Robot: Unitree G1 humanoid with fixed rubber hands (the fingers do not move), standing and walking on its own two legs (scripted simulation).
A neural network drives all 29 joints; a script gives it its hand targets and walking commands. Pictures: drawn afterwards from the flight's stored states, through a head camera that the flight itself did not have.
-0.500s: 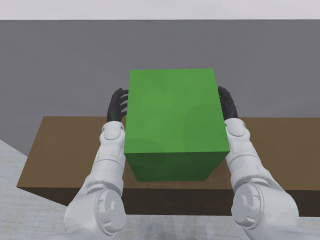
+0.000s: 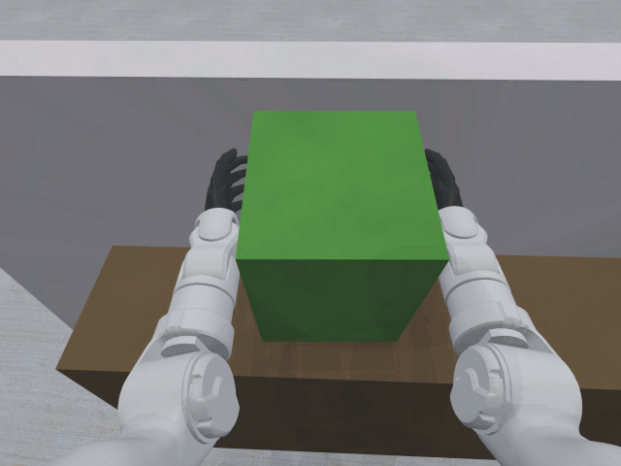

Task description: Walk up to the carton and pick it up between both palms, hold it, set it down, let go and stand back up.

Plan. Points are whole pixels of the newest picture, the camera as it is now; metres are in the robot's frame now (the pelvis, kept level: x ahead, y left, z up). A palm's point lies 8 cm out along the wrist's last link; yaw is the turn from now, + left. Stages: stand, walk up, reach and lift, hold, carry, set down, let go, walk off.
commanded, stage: reach and lift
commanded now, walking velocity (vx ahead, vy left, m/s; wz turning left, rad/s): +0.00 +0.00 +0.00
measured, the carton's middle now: (331, 236) +0.41 +0.01 +0.07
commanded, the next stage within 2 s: none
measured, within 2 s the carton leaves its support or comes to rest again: neither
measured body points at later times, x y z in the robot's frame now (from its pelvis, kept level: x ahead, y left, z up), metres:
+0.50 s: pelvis -0.03 -0.01 +0.00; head -0.02 -0.01 +0.45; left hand +0.40 +0.14 +0.12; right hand +0.41 -0.16 +0.13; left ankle -0.03 +0.13 -0.75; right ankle -0.04 -0.12 -0.75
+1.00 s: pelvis -0.03 +0.00 +0.00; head -0.03 -0.01 +0.45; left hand +0.40 +0.14 +0.15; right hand +0.42 -0.15 +0.16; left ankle -0.03 +0.13 -0.75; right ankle -0.04 -0.12 -0.75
